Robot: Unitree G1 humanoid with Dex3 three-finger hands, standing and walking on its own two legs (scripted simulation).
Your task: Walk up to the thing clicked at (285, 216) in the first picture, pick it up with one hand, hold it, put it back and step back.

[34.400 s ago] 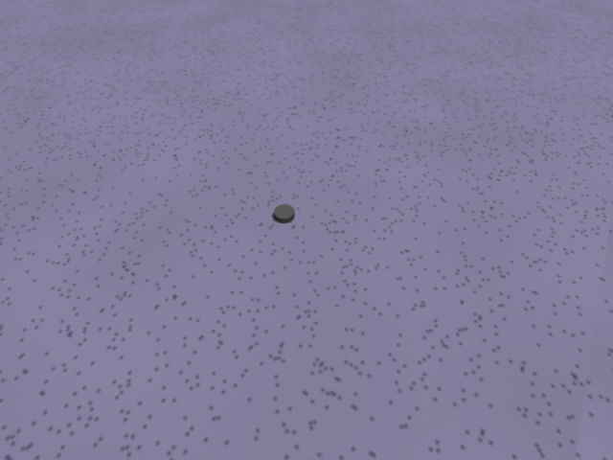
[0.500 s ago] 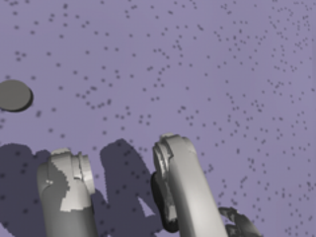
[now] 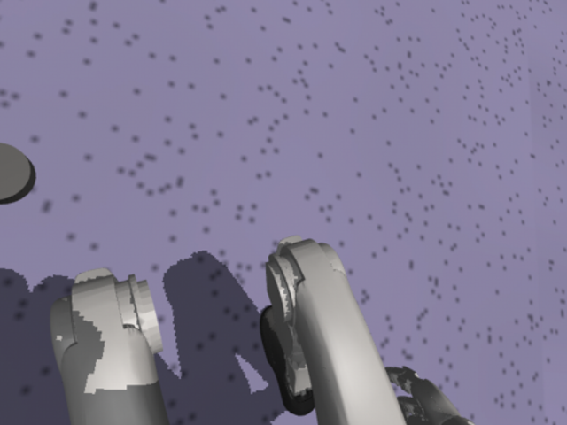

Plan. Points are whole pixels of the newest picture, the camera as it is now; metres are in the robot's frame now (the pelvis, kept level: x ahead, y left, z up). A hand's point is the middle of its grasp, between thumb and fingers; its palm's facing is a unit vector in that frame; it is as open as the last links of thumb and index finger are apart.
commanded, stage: rise first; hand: left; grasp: from above
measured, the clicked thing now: out of the picture +0.48 +0.35 -0.30
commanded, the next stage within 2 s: none
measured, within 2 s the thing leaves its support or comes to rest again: neither
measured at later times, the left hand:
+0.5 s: hand out of the picture +0.43 +0.38 -0.19, palm faces -0.43 -0.15 -0.89, open 14.2 cm
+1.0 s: hand out of the picture +0.44 +0.38 -0.19, palm faces -0.43 -0.14 -0.89, open 14.3 cm
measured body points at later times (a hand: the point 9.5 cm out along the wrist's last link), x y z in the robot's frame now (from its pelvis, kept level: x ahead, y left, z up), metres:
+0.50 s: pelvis +0.00 +0.01 +0.00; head +0.25 +0.13 +0.35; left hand +0.45 +0.39 -0.14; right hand +0.07 -0.26 -0.08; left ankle +0.07 +0.14 -0.28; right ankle +0.10 -0.13 -0.28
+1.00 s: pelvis -0.01 +0.01 +0.00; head +0.24 +0.13 +0.36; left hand +0.45 +0.39 -0.14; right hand +0.07 -0.26 -0.08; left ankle +0.07 +0.14 -0.28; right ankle +0.10 -0.13 -0.28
